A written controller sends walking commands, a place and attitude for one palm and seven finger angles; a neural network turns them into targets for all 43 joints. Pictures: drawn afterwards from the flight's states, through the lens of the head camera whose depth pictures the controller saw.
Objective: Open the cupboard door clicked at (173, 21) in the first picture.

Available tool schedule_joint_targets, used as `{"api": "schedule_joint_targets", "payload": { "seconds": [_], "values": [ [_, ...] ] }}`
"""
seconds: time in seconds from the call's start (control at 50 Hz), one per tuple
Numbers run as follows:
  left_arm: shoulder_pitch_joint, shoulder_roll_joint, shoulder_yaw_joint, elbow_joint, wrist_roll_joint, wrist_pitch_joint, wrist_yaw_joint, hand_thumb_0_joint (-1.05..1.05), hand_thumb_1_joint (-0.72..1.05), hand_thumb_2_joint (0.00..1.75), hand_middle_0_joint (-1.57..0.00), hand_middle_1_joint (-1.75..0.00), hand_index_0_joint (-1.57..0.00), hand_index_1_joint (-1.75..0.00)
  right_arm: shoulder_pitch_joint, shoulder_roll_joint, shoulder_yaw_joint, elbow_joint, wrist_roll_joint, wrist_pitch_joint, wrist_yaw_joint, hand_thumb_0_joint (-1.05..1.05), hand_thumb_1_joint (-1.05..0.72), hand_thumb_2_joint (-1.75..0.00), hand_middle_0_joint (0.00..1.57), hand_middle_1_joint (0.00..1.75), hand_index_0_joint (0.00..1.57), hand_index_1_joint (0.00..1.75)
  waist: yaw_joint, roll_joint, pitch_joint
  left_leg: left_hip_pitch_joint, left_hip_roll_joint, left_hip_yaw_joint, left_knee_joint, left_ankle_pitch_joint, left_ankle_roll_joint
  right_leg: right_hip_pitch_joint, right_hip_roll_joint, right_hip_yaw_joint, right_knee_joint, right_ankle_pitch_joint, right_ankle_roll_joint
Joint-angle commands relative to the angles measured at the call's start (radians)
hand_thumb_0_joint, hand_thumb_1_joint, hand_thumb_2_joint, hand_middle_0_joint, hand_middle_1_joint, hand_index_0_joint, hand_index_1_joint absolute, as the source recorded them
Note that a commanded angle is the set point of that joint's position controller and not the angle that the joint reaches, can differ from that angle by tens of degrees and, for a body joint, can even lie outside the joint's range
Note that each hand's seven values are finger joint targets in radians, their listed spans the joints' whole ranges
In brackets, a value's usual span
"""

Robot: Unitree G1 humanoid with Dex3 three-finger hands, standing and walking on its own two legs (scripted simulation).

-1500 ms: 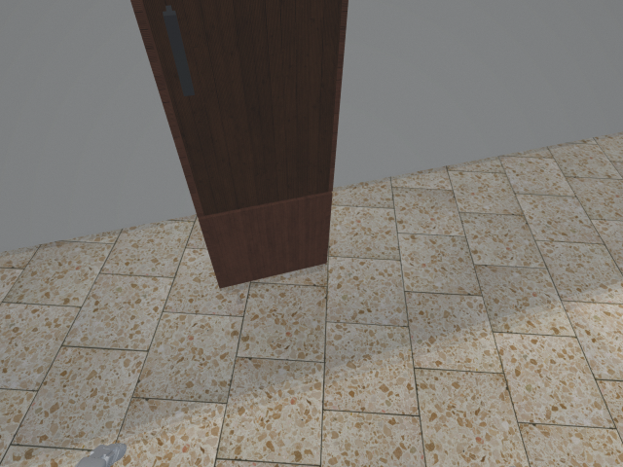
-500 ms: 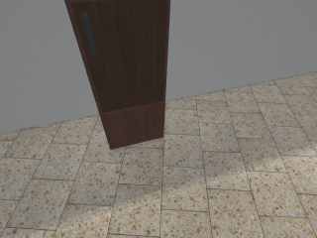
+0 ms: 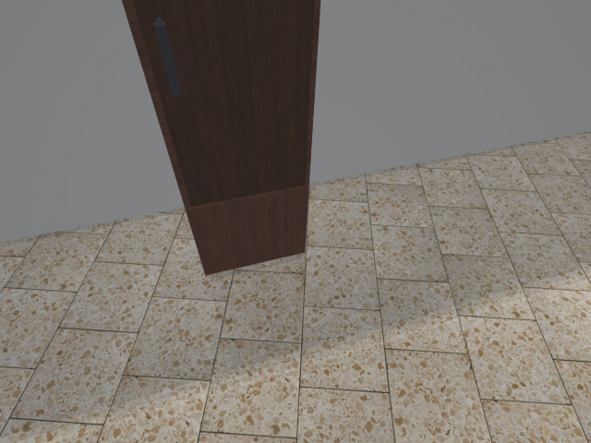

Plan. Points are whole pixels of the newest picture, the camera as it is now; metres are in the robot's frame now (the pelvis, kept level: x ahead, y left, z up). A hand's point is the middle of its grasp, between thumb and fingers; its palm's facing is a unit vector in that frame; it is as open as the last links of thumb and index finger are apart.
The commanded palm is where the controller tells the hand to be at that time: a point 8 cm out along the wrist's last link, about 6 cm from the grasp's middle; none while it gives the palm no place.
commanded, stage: look at it before walking up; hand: left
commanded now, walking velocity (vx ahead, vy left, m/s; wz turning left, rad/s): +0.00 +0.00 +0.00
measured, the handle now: (168, 57) +0.83 +0.34 +0.13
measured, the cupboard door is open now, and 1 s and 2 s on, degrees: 0 0 0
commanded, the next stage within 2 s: turn to face it in 0.24 s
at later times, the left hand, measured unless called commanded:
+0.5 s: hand out of the picture +0.08 +0.25 -0.16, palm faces +0.01 -0.94 -0.33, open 7.4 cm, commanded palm none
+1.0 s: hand out of the picture -0.04 +0.25 -0.18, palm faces +0.24 -0.95 -0.21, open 7.4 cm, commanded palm none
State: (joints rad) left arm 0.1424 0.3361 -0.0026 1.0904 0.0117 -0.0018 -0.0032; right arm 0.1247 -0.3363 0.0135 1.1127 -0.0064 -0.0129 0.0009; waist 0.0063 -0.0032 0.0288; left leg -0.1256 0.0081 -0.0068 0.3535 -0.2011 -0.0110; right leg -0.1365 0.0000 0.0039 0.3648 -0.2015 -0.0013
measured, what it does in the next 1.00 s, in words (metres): lifts its right foot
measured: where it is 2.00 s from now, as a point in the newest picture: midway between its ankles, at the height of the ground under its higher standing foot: outside the picture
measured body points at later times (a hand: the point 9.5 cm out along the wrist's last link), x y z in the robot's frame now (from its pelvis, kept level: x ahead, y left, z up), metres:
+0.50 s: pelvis +0.00 +0.00 +0.00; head +0.01 +0.00 +0.45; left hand +0.07 +0.30 -0.13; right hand +0.09 -0.29 -0.14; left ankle +0.00 +0.13 -0.75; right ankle +0.00 -0.12 -0.75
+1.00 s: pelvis -0.04 +0.05 +0.00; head -0.02 +0.08 +0.45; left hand -0.06 +0.30 -0.17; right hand +0.04 -0.17 -0.14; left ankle -0.02 +0.12 -0.75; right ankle -0.04 -0.11 -0.67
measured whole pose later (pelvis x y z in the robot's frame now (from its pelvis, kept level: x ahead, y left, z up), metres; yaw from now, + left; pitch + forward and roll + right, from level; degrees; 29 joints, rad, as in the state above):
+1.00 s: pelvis -0.04 +0.05 +0.00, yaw +13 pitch +0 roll -2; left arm 0.22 0.23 0.05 1.01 0.02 0.07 0.02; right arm 0.26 -0.15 -0.01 1.01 -0.01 0.01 -0.01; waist -0.01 -0.03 0.06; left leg -0.25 -0.05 0.01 0.42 -0.16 0.08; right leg -0.43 -0.06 -0.02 1.04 -0.39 0.06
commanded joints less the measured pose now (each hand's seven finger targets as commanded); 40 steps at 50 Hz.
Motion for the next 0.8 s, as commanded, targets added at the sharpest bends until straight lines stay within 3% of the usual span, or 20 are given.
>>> {"api": "schedule_joint_targets", "payload": {
  "seconds": [0.0,0.32,0.36,0.44,0.48,0.54,0.56,0.6,0.64,0.68,0.7,0.72,0.74,0.76,0.78],
  "values": [
    [-0.039,0.211,0.037,-0.065,-0.001,-0.027,0.014,0.0,0.9,0.9,-0.2,-0.3,-0.2,-0.3,-0.046,-0.206,-0.045,-0.063,-0.001,-0.023,-0.017,0.0,-0.9,-0.9,0.2,0.3,0.2,0.3,-0.003,0.01,-0.057,0.01,0.111,-0.087,-0.051,0.14,0.036,0.002,-0.122,0.099,-0.056,0.141,-0.026],
    [-0.044,0.214,0.038,-0.067,-0.001,-0.029,0.014,0.0,0.9,0.9,-0.2,-0.3,-0.2,-0.3,-0.057,-0.212,-0.045,-0.066,-0.001,-0.024,-0.018,0.0,-0.9,-0.9,0.2,0.3,0.2,0.3,-0.004,0.009,-0.063,0.027,0.113,-0.085,-0.058,0.168,0.035,0.013,-0.121,0.099,-0.061,0.172,-0.024],
    [-0.044,0.213,0.041,-0.072,-0.001,-0.025,0.015,0.0,0.9,0.9,-0.2,-0.3,-0.2,-0.3,-0.054,-0.209,-0.044,-0.072,-0.002,-0.022,-0.016,0.0,-0.9,-0.9,0.2,0.3,0.2,0.3,-0.002,0.009,-0.064,0.011,0.111,-0.094,-0.044,0.202,0.036,0.025,-0.126,0.079,-0.038,0.189,-0.02],
    [0.022,0.113,0.028,-0.073,-0.003,0.006,0.029,0.0,0.9,0.9,-0.2,-0.3,-0.2,-0.3,-0.003,-0.096,-0.028,-0.076,-0.003,0.006,-0.012,0.0,-0.9,-0.9,0.2,0.3,0.2,0.3,0.004,0.014,-0.064,-0.051,0.101,-0.091,0.026,0.262,0.024,0.022,-0.14,0.039,0.037,0.214,0.005],
    [0.038,0.115,0.034,-0.084,-0.002,0.013,0.033,0.0,0.9,0.9,-0.2,-0.3,-0.2,-0.3,0.011,-0.092,-0.032,-0.089,-0.003,0.018,-0.011,0.0,-0.9,-0.9,0.2,0.3,0.2,0.3,0.008,-0.001,-0.069,-0.093,0.093,-0.097,0.07,0.267,0.024,0.031,-0.152,0.036,0.061,0.225,0.004],
    [0.059,0.143,0.051,-0.111,0.001,0.019,0.038,0.0,0.9,0.9,-0.2,-0.3,-0.2,-0.3,0.021,-0.078,-0.043,-0.118,-0.002,0.032,-0.009,0.0,-0.9,-0.9,0.2,0.3,0.2,0.3,0.016,-0.087,-0.06,-0.178,0.04,-0.065,0.196,0.174,0.01,0.03,-0.239,0.086,0.039,0.217,-0.048],
    [0.064,0.155,0.056,-0.121,0.004,0.02,0.039,0.0,0.9,0.9,-0.2,-0.3,-0.2,-0.3,0.03,-0.071,-0.049,-0.129,-0.002,0.038,-0.009,0.0,-0.9,-0.9,0.2,0.3,0.2,0.3,0.016,-0.133,-0.064,-0.192,0.022,-0.04,0.268,0.088,0.004,0.019,-0.289,0.115,0.017,0.227,-0.084],
    [0.064,0.158,0.064,-0.143,0.011,0.019,0.045,0.0,0.9,0.9,-0.2,-0.3,-0.2,-0.3,0.041,-0.053,-0.06,-0.148,-0.004,0.047,-0.011,0.0,-0.9,-0.9,0.2,0.3,0.2,0.3,0.015,-0.197,-0.04,-0.244,0.003,-0.01,0.436,-0.241,-0.004,-0.003,-0.371,0.147,0.002,0.33,-0.167],
    [0.035,0.142,0.07,-0.166,0.021,0.016,0.048,0.0,0.9,0.9,-0.2,-0.3,-0.2,-0.3,0.06,-0.031,-0.07,-0.151,-0.001,0.051,-0.007,0.0,-0.9,-0.9,0.2,0.3,0.2,0.3,0.001,-0.187,-0.019,-0.239,0.03,0.007,0.518,-0.318,-0.011,-0.048,-0.383,0.096,0.01,0.385,-0.189],
    [0.006,0.133,0.073,-0.179,0.019,0.016,0.045,0.0,0.9,0.9,-0.2,-0.3,-0.2,-0.3,0.116,-0.007,-0.07,-0.147,0.004,0.044,0.0,0.0,-0.9,-0.9,0.2,0.3,0.2,0.3,-0.035,-0.161,-0.014,-0.179,0.047,0.027,0.329,-0.218,-0.014,-0.068,-0.355,0.028,0.104,0.408,-0.139],
    [0.006,0.12,0.072,-0.186,0.012,0.02,0.042,0.0,0.9,0.9,-0.2,-0.3,-0.2,-0.3,0.168,0.0,-0.069,-0.136,0.0,0.037,0.0,0.0,-0.9,-0.9,0.2,0.3,0.2,0.3,-0.053,-0.12,-0.048,-0.081,0.036,0.042,0.201,-0.056,-0.012,-0.105,-0.316,-0.032,0.181,0.33,-0.089],
    [0.032,0.075,0.066,-0.191,0.003,0.028,0.04,0.0,0.9,0.9,-0.2,-0.3,-0.2,-0.3,0.206,-0.034,-0.072,-0.131,-0.008,0.025,-0.001,0.0,-0.9,-0.9,0.2,0.3,0.2,0.3,-0.061,0.051,-0.057,-0.003,0.1,-0.086,0.061,0.109,0.016,-0.2,-0.222,-0.091,0.341,0.125,-0.022],
    [0.042,-0.002,0.053,-0.214,-0.006,0.035,0.035,0.0,0.9,0.9,-0.2,-0.3,-0.2,-0.3,0.229,-0.119,-0.092,-0.137,-0.015,0.015,-0.007,0.0,-0.9,-0.9,0.2,0.3,0.2,0.3,-0.057,0.359,-0.025,0.008,0.316,-0.418,-0.076,0.357,0.116,-0.379,-0.064,-0.136,0.55,-0.358,0.067],
    [0.027,0.01,0.056,-0.216,0.0,0.042,0.041,0.0,0.9,0.9,-0.2,-0.3,-0.2,-0.3,0.226,-0.139,-0.098,-0.134,-0.016,0.021,-0.016,0.0,-0.9,-0.9,0.2,0.3,0.2,0.3,-0.058,0.275,-0.038,-0.06,0.367,-0.429,-0.093,0.339,0.188,-0.338,-0.058,-0.017,0.674,-0.425,0.047],
    [0.037,0.013,0.06,-0.2,0.004,0.049,0.044,0.0,0.9,0.9,-0.2,-0.3,-0.2,-0.3,0.192,-0.108,-0.091,-0.142,-0.015,0.021,-0.019,0.0,-0.9,-0.9,0.2,0.3,0.2,0.3,-0.037,0.231,-0.025,-0.105,0.33,-0.381,-0.113,0.183,0.183,-0.33,-0.082,0.019,0.714,-0.377,0.032]
  ]
}}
